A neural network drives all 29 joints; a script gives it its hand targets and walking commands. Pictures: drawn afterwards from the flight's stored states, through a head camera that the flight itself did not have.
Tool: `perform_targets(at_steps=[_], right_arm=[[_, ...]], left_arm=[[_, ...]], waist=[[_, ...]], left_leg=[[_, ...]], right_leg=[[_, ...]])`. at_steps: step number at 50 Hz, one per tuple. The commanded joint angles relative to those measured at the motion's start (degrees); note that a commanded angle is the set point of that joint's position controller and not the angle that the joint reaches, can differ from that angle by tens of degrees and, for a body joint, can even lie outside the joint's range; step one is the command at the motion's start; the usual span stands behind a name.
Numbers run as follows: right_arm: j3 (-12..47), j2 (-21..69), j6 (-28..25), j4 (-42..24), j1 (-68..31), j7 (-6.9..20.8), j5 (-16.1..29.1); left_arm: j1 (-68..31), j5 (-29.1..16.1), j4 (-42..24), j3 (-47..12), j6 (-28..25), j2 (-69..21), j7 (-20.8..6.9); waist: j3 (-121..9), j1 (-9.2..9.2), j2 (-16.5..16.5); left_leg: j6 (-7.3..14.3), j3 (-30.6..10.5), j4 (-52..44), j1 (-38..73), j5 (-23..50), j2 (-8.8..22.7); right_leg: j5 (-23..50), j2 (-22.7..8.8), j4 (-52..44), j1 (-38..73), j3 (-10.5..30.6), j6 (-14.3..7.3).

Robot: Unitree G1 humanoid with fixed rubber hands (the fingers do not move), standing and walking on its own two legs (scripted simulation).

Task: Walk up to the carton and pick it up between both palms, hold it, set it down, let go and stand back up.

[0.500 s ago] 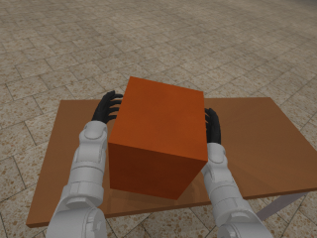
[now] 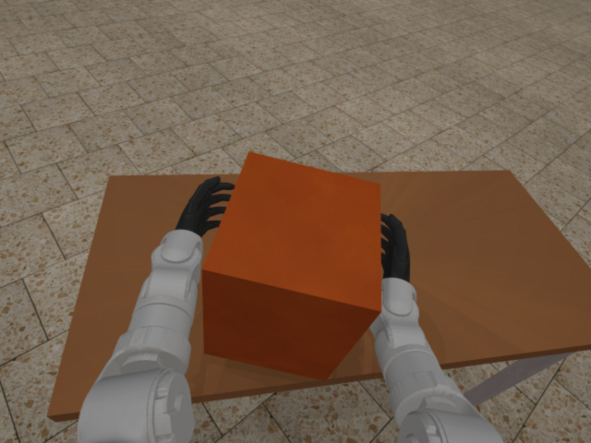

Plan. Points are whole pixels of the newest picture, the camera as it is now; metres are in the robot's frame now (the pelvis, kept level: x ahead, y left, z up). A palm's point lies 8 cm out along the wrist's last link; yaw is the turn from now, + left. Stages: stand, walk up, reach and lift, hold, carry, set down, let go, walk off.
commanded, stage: set down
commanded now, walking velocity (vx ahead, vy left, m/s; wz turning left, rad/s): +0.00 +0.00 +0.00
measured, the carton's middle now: (289, 272) +0.37 -0.02 +0.01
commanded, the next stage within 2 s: none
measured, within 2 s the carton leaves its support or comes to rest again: rests again in 0.72 s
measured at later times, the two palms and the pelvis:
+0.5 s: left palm (196, 240) +0.41 +0.12 +0.04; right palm (388, 282) +0.34 -0.16 +0.03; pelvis +0.00 +0.00 +0.00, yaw +0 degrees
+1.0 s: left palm (192, 250) +0.40 +0.13 +0.02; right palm (383, 287) +0.34 -0.16 +0.02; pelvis -0.01 +0.00 +0.00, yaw +0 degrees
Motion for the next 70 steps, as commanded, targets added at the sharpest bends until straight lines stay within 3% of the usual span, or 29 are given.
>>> perform_targets(at_steps=[1,20,31,56,66,68,70], right_arm=[[18.5,29.7,-5.5,-6.4,-36.5,6.3,-5.3],[14.1,32.1,-11.1,0.4,-36.2,6.5,-9.9],[12.2,33.9,-13.6,4.7,-35.1,6.2,-12.6],[1.3,33.0,-15.9,12.7,-32.6,7.2,-19.4],[-1.8,33.0,-15.6,14.2,-31.1,7.6,-21.8],[-2.2,31.5,-16.5,14.7,-30.4,8.4,-21.5],[-2.5,31.7,-16.5,14.9,-30.0,8.5,-21.9]], left_arm=[[-27.9,-0.2,0.5,-15.6,-3.6,-33.5,-4.8],[-28.5,1.6,6.5,-13.3,-10.5,-33.8,-3.5],[-29.2,2.5,10.3,-11.9,-14.4,-33.2,-3.5],[-29.5,6.9,14.5,-7.8,-18.1,-32.3,-1.6],[-28.1,9.0,16.4,-4.5,-18.2,-31.0,-1.6],[-26.0,9.5,14.9,-5.3,-18.5,-32.6,-0.5],[-25.2,9.8,15.6,-4.8,-18.6,-32.2,-0.5]], waist=[[-24.3,-0.32,5.9],[-29.9,0.32,7.0],[-30.3,0.30,6.2],[-28.1,0.31,9.8],[-25.3,0.60,8.4],[-26.9,1.00,10.3],[-25.8,0.57,9.2]], left_leg=[[-2.3,3.3,0.9,11.0,18.8,-1.6],[-3.0,2.8,3.2,9.5,24.6,-1.2],[-2.3,2.7,3.2,5.2,21.0,-1.3],[-3.7,2.1,4.0,5.6,18.2,-0.4],[-3.0,2.3,3.0,2.8,14.0,-0.5],[-4.1,1.6,3.7,6.4,18.4,0.1],[-3.8,1.7,3.9,6.0,18.1,-0.2]], right_leg=[[19.8,2.6,1.8,5.9,-3.5,0.8],[23.5,3.0,2.8,3.3,-3.5,0.1],[23.9,2.1,3.6,3.2,-2.8,0.4],[10.1,2.7,1.9,-8.5,-4.5,-1.4],[7.2,2.4,1.7,-9.3,-4.4,-0.9],[7.0,3.3,1.4,-12.0,-5.3,-1.7],[7.6,3.1,1.2,-11.6,-5.1,-1.6]])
